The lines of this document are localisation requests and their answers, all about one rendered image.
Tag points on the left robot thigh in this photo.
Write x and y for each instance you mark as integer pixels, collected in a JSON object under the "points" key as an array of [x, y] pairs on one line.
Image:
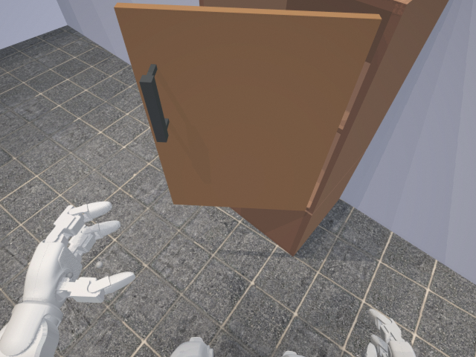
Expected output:
{"points": [[193, 349]]}

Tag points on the cupboard door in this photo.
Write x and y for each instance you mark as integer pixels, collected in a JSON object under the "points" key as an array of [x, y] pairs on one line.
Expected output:
{"points": [[254, 97]]}

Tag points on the left robot forearm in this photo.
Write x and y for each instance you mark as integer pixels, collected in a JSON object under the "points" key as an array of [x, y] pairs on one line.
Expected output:
{"points": [[32, 330]]}

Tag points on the handle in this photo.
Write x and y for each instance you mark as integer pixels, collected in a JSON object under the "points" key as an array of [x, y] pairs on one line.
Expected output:
{"points": [[153, 103]]}

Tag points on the robot left hand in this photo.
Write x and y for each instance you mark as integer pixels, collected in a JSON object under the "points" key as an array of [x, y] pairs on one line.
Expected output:
{"points": [[45, 279]]}

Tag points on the robot right hand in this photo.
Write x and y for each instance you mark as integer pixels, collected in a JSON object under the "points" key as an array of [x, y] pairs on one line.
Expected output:
{"points": [[391, 333]]}

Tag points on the robot left shin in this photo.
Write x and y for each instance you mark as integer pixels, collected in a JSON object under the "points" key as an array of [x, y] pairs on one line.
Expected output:
{"points": [[196, 339]]}

